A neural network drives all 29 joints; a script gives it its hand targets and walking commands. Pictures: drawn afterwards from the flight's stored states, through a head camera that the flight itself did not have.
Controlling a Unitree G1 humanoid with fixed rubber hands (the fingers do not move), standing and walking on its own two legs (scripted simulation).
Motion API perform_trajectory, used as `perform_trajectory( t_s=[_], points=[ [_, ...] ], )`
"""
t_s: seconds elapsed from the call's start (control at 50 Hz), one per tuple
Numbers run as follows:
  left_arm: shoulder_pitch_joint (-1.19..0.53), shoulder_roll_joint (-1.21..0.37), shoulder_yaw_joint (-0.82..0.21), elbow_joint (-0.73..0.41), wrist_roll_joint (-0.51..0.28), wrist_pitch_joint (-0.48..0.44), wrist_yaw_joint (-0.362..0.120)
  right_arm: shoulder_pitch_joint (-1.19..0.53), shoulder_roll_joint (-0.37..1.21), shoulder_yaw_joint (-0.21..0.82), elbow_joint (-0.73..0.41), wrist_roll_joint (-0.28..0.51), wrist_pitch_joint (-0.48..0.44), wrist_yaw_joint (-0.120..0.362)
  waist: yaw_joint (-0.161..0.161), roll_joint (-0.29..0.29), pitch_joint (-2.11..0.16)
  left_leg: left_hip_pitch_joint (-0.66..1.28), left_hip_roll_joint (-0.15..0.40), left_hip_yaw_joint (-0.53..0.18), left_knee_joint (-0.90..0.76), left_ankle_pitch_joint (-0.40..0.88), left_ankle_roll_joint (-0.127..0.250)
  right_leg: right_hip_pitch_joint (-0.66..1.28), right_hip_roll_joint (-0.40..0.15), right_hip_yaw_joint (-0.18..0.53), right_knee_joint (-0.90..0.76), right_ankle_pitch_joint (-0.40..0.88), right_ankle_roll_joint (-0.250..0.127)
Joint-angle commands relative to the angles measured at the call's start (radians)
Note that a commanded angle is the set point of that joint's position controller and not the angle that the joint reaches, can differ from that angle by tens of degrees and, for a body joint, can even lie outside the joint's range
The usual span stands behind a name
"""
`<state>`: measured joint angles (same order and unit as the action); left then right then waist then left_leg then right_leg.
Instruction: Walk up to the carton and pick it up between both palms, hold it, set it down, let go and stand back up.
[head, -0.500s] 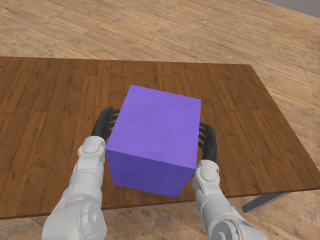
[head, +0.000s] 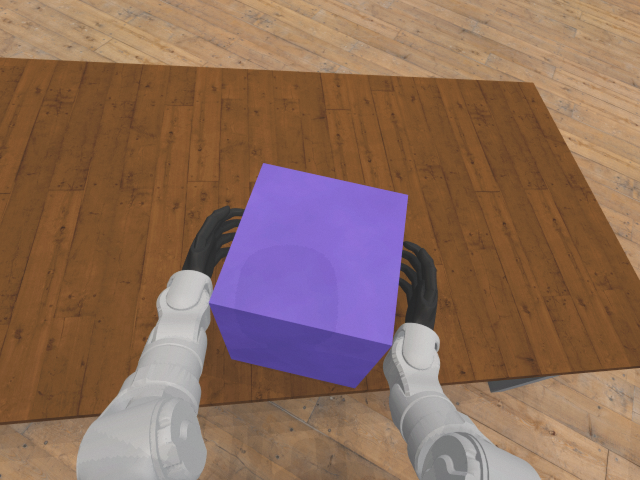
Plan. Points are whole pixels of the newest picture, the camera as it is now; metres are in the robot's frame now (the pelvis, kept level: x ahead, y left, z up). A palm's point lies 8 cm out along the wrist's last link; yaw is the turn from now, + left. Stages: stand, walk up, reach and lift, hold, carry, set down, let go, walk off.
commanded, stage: set down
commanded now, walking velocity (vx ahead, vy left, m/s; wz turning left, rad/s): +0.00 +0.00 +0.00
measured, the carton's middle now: (312, 283) +0.39 -0.01 -0.08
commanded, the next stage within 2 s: none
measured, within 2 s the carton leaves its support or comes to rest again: neither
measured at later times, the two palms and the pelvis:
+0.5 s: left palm (206, 270) +0.40 +0.14 -0.04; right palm (416, 322) +0.32 -0.14 -0.05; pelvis -0.02 +0.00 -0.01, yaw +0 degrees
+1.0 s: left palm (206, 270) +0.40 +0.14 -0.05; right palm (415, 326) +0.32 -0.14 -0.05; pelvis -0.03 +0.02 -0.01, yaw -1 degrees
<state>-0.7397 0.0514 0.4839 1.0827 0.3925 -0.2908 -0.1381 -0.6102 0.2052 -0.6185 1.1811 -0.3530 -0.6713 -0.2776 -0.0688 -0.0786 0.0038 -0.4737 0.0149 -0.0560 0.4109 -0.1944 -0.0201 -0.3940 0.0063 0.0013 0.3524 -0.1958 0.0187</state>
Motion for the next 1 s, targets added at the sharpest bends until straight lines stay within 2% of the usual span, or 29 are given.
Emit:
perform_trajectory(
  t_s=[0.0,0.02,0.04,0.06,0.08,0.12,0.14,0.18,0.22,0.24,0.26,0.28,0.32,0.34,0.42,0.46,0.54,0.56,0.6,0.62,0.66,0.76,0.8,0.82,0.86,0.88,0.9,0.94,0.98],
  points=[
    [-0.534,-0.52,-0.193,0.058,0.092,-0.133,-0.024,-0.45,0.594,0.281,0.069,-0.221,-0.071,0.1,0.007,0.186,-0.775,0.155,-0.014,0.156,0.132,0.584,-0.071,0.228,0.011,-0.087,0.059,0.809,0.021],
    [-0.525,-0.557,-0.229,0.063,0.091,-0.134,-0.014,-0.465,0.595,0.274,0.066,-0.217,-0.085,0.101,-0.011,0.196,-0.775,0.154,-0.016,0.153,0.133,0.598,-0.078,0.195,0.021,-0.096,0.058,0.807,0.019],
    [-0.519,-0.536,-0.203,0.076,0.093,-0.144,-0.014,-0.469,0.579,0.263,0.056,-0.224,-0.084,0.107,0.015,0.181,-0.76,0.16,-0.008,0.154,0.133,0.612,-0.076,0.2,0.024,-0.099,0.053,0.786,0.017],
    [-0.526,-0.529,-0.221,0.086,0.078,-0.148,-0.014,-0.486,0.577,0.261,0.055,-0.227,-0.086,0.105,-0.01,0.155,-0.762,0.156,-0.011,0.153,0.138,0.605,-0.075,0.203,0.028,-0.101,0.06,0.799,0.024],
    [-0.549,-0.525,-0.222,0.054,0.084,-0.158,-0.014,-0.46,0.573,0.257,0.072,-0.222,-0.091,0.103,-0.012,0.186,-0.793,0.157,-0.009,0.154,0.144,0.626,-0.079,0.194,0.026,-0.095,0.056,0.787,0.017],
    [-0.538,-0.536,-0.199,0.067,0.088,-0.165,-0.012,-0.465,0.586,0.258,0.086,-0.231,-0.096,0.105,0.01,0.18,-0.796,0.165,-0.011,0.155,0.154,0.632,-0.074,0.168,0.028,-0.094,0.057,0.772,0.013],
    [-0.54,-0.538,-0.214,0.09,0.075,-0.167,-0.014,-0.467,0.577,0.251,0.079,-0.237,-0.098,0.103,-0.014,0.173,-0.821,0.147,-0.011,0.152,0.159,0.617,-0.074,0.156,0.029,-0.097,0.065,0.785,0.015],
    [-0.527,-0.537,-0.204,0.091,0.094,-0.172,-0.007,-0.46,0.569,0.249,0.099,-0.233,-0.102,0.106,0.007,0.18,-0.799,0.146,-0.011,0.155,0.159,0.624,-0.075,0.162,0.029,-0.088,0.06,0.776,0.016],
    [-0.5,-0.535,-0.197,0.118,0.107,-0.169,-0.008,-0.447,0.56,0.228,0.113,-0.239,-0.103,0.106,0.012,0.191,-0.751,0.135,-0.008,0.151,0.161,0.602,-0.075,0.129,0.027,-0.091,0.057,0.729,0.012],
    [-0.516,-0.52,-0.2,0.111,0.094,-0.173,-0.01,-0.445,0.542,0.218,0.12,-0.247,-0.096,0.102,-0.013,0.181,-0.76,0.14,-0.007,0.146,0.159,0.572,-0.072,0.114,0.032,-0.097,0.055,0.706,0.008],
    [-0.506,-0.522,-0.192,0.136,0.111,-0.166,-0.009,-0.447,0.55,0.216,0.116,-0.243,-0.101,0.102,0.006,0.196,-0.75,0.125,-0.008,0.152,0.16,0.57,-0.074,0.108,0.026,-0.085,0.048,0.696,0.0],
    [-0.499,-0.512,-0.188,0.155,0.112,-0.17,-0.008,-0.448,0.549,0.219,0.113,-0.246,-0.096,0.106,0.005,0.17,-0.726,0.123,-0.008,0.152,0.155,0.531,-0.062,0.109,0.028,-0.09,0.051,0.662,0.008],
    [-0.537,-0.501,-0.188,0.129,0.105,-0.174,-0.01,-0.455,0.53,0.188,0.126,-0.255,-0.093,0.102,-0.017,0.183,-0.74,0.123,-0.009,0.149,0.167,0.538,-0.067,0.071,0.033,-0.096,0.056,0.638,0.005],
    [-0.526,-0.483,-0.185,0.144,0.104,-0.172,-0.009,-0.44,0.535,0.196,0.138,-0.253,-0.088,0.1,-0.001,0.156,-0.73,0.113,-0.009,0.155,0.161,0.514,-0.059,0.092,0.03,-0.08,0.051,0.633,0.006],
    [-0.533,-0.5,-0.169,0.135,0.111,-0.184,-0.01,-0.431,0.543,0.179,0.145,-0.26,-0.097,0.1,-0.011,0.189,-0.76,0.093,-0.012,0.148,0.185,0.54,-0.066,0.056,0.033,-0.088,0.068,0.645,0.001],
    [-0.541,-0.477,-0.167,0.162,0.113,-0.186,-0.014,-0.452,0.526,0.166,0.134,-0.27,-0.095,0.1,-0.019,0.169,-0.765,0.072,-0.014,0.15,0.182,0.507,-0.058,0.076,0.027,-0.085,0.08,0.634,0.008],
    [-0.547,-0.447,-0.14,0.188,0.135,-0.18,-0.011,-0.482,0.519,0.156,0.09,-0.282,-0.08,0.11,0.017,0.141,-0.747,0.014,-0.008,0.157,0.179,0.402,-0.036,0.051,0.025,-0.066,0.082,0.493,0.0],
    [-0.53,-0.459,-0.133,0.23,0.133,-0.186,-0.009,-0.493,0.514,0.143,0.074,-0.293,-0.082,0.109,0.011,0.117,-0.753,0.014,-0.011,0.15,0.178,0.4,-0.035,0.052,0.025,-0.067,0.082,0.514,0.004],
    [-0.557,-0.444,-0.137,0.207,0.124,-0.191,-0.006,-0.484,0.502,0.131,0.095,-0.294,-0.07,0.106,0.004,0.113,-0.753,0.006,-0.005,0.15,0.177,0.354,-0.032,0.023,0.028,-0.072,0.083,0.442,-0.003],
    [-0.568,-0.451,-0.145,0.202,0.127,-0.193,-0.005,-0.476,0.502,0.125,0.128,-0.289,-0.069,0.111,-0.009,0.124,-0.714,0.02,-0.005,0.146,0.189,0.381,-0.034,0.002,0.031,-0.075,0.083,0.441,-0.002],
    [-0.565,-0.43,-0.129,0.221,0.138,-0.19,-0.006,-0.478,0.507,0.125,0.11,-0.288,-0.058,0.113,0.01,0.142,-0.757,0.013,-0.003,0.151,0.193,0.367,-0.033,-0.019,0.03,-0.076,0.085,0.401,-0.012],
    [-0.571,-0.441,-0.14,0.227,0.155,-0.179,0.007,-0.464,0.481,0.064,0.158,-0.312,-0.042,0.122,-0.022,0.178,-0.676,0.022,-0.007,0.151,0.182,0.343,-0.047,-0.069,0.033,-0.087,0.058,0.318,-0.021],
    [-0.583,-0.404,-0.116,0.259,0.157,-0.187,0.011,-0.477,0.474,0.075,0.135,-0.31,-0.044,0.136,-0.003,0.18,-0.703,0.04,-0.005,0.153,0.19,0.372,-0.044,-0.093,0.039,-0.093,0.066,0.32,-0.019],
    [-0.59,-0.398,-0.111,0.263,0.154,-0.183,0.017,-0.483,0.447,0.04,0.134,-0.322,-0.035,0.129,-0.02,0.168,-0.696,0.034,-0.004,0.146,0.191,0.346,-0.047,-0.108,0.038,-0.096,0.064,0.296,-0.019],
    [-0.597,-0.375,-0.102,0.224,0.16,-0.183,0.024,-0.462,0.44,0.019,0.168,-0.317,-0.03,0.12,-0.027,0.178,-0.701,0.024,-0.006,0.149,0.195,0.338,-0.045,-0.108,0.033,-0.087,0.07,0.29,-0.025],
    [-0.587,-0.388,-0.095,0.238,0.176,-0.186,0.024,-0.469,0.48,0.04,0.153,-0.325,-0.027,0.131,-0.007,0.163,-0.686,0.004,-0.005,0.148,0.199,0.318,-0.035,-0.099,0.032,-0.084,0.082,0.28,-0.021],
    [-0.585,-0.37,-0.088,0.255,0.179,-0.183,0.022,-0.472,0.471,0.044,0.158,-0.324,-0.024,0.129,-0.006,0.157,-0.691,0.002,-0.009,0.151,0.2,0.323,-0.034,-0.1,0.028,-0.079,0.081,0.298,-0.016],
    [-0.599,-0.397,-0.079,0.229,0.188,-0.181,0.018,-0.46,0.488,0.015,0.154,-0.344,-0.018,0.133,-0.022,0.147,-0.64,-0.011,-0.007,0.139,0.191,0.268,-0.022,-0.129,0.025,-0.079,0.071,0.234,-0.021],
    [-0.58,-0.399,-0.075,0.246,0.191,-0.181,0.022,-0.461,0.481,0.005,0.16,-0.353,-0.021,0.134,-0.025,0.145,-0.67,-0.014,-0.01,0.14,0.195,0.298,-0.028,-0.117,0.027,-0.08,0.083,0.276,-0.016]
  ],
)
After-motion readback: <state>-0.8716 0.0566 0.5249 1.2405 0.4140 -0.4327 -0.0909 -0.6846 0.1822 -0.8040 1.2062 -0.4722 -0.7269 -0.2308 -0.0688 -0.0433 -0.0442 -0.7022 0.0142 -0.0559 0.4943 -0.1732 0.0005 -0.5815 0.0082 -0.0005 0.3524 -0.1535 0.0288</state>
